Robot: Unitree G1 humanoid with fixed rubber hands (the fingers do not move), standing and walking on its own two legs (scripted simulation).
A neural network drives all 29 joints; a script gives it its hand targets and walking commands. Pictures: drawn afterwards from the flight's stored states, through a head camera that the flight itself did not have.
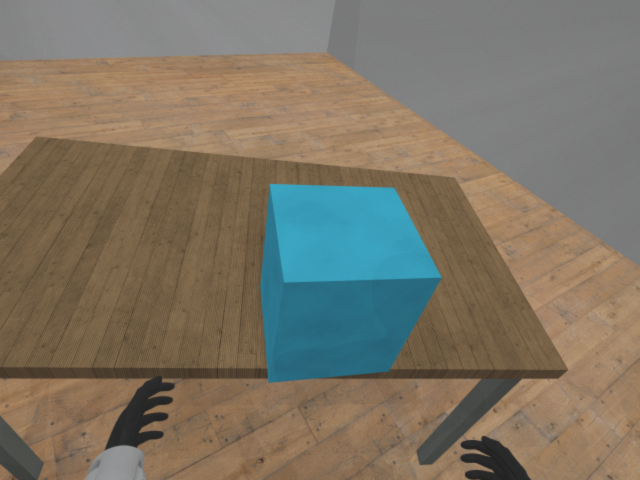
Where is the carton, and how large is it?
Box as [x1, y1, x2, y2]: [260, 184, 441, 382]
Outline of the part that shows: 270,184 260,285 268,382 388,371 441,277 394,188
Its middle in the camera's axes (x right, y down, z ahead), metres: +0.02 +0.08 +0.64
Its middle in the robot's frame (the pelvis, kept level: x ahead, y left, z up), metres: +0.44 -0.03 -0.01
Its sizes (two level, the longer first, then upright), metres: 0.210 0.200 0.250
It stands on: a table, 0.64 m high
